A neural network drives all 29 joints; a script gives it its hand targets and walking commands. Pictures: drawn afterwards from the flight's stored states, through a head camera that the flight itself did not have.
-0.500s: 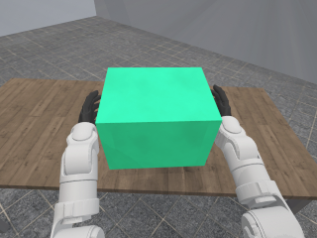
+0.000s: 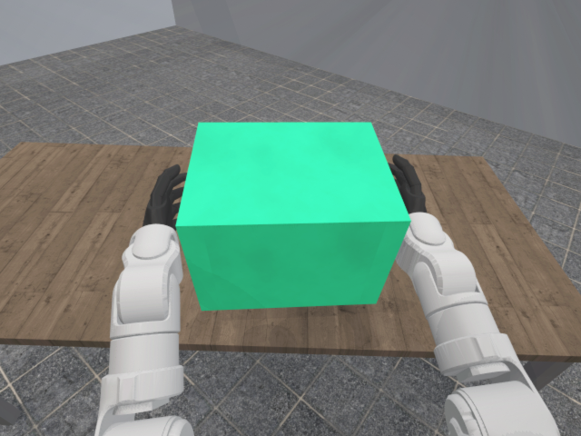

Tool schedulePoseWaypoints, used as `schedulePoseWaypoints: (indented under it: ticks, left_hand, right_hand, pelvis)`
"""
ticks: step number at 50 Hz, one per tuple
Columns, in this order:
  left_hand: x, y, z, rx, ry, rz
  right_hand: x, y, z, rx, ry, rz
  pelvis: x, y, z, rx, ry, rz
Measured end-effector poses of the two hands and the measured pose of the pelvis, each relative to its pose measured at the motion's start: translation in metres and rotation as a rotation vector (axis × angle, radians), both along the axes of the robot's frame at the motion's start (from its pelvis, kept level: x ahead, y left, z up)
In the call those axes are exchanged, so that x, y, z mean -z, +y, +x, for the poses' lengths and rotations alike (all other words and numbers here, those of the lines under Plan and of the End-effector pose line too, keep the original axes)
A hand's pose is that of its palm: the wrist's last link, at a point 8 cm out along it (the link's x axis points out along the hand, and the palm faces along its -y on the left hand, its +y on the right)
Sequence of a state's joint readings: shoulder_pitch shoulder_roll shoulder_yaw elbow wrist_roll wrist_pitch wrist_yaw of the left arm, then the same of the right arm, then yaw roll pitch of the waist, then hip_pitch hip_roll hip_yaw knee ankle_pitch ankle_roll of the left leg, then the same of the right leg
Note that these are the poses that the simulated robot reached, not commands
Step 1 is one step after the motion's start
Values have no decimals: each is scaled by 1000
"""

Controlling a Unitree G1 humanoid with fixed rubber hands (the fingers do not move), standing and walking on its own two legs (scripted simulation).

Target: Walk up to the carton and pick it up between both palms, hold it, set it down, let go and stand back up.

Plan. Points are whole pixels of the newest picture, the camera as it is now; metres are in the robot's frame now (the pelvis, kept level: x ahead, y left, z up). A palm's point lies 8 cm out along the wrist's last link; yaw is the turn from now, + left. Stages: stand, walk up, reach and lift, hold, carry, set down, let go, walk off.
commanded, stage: hold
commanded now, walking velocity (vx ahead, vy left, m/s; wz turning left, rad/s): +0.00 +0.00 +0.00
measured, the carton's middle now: (288, 214) +0.37 +0.01 +0.16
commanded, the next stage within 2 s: none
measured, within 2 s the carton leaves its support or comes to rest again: neither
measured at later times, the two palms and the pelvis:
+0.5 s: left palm (161, 226) +0.35 +0.17 +0.16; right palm (408, 214) +0.36 -0.16 +0.16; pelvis +0.00 +0.00 +0.00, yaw +0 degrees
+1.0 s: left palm (165, 233) +0.34 +0.16 +0.16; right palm (414, 222) +0.34 -0.16 +0.16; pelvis +0.00 +0.00 +0.00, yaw +0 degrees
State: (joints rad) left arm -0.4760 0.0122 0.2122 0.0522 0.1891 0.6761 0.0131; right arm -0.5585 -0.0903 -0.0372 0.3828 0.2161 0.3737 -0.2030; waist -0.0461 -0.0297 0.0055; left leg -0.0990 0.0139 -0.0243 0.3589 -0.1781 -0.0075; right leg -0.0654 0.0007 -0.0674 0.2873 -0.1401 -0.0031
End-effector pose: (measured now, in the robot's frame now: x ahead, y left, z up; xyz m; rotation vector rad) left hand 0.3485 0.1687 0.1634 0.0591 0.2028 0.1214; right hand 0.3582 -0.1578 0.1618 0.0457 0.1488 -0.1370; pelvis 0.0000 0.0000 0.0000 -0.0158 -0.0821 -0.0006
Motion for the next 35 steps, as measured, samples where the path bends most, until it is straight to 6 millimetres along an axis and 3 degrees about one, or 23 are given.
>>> schedulePoseWaypoints:
  ticks: [35]
  left_hand:
    - [1,0,1,8,-1,0]
  right_hand:
    - [0,0,-1,5,-2,-3]
  pelvis:
    - [0,0,-2,-2,2,0]
